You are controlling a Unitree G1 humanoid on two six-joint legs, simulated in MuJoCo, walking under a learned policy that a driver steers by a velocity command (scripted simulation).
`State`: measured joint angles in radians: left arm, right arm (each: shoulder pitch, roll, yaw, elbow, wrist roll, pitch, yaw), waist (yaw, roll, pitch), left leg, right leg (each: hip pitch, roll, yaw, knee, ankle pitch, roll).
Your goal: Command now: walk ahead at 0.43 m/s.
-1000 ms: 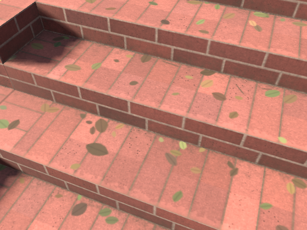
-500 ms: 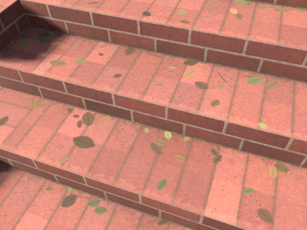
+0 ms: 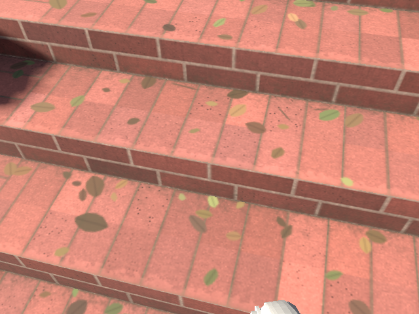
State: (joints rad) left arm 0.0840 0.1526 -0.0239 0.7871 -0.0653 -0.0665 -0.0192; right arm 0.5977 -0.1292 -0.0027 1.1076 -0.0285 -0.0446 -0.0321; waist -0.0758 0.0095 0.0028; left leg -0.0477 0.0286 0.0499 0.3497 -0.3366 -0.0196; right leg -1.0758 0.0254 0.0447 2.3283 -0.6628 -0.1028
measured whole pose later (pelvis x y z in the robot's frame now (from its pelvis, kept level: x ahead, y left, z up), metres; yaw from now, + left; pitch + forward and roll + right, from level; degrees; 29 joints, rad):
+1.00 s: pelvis +0.52 -0.03 +0.29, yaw +0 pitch +2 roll +0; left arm 0.08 0.16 -0.05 0.75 -0.03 -0.09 -0.04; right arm 0.48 -0.14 0.04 1.10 -0.05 -0.06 0.06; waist 0.01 -0.04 -0.11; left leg -0.33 -0.01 0.15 0.59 -0.30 0.07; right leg -1.16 0.02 0.20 2.14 -0.08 -0.17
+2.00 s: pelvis +1.07 -0.05 +0.55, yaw -19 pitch +2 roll +2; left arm 0.28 0.24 0.04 0.84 -0.01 -0.06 -0.04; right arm 0.17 -0.23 -0.04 0.89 -0.04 -0.06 -0.01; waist 0.00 -0.03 -0.08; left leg -0.53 0.08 0.20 0.86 -0.35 0.02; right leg -0.70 0.07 0.13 1.91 -0.12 -0.16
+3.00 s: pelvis +1.53 -0.36 +0.82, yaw -41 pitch +1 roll +1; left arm 0.28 0.19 0.00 0.91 0.02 -0.03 -0.01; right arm 0.13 -0.18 0.03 0.74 -0.06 -0.03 0.00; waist -0.02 0.01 -0.03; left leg -0.71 -0.07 0.14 1.02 -0.34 0.14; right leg -0.33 0.10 0.11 1.15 -0.18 -0.04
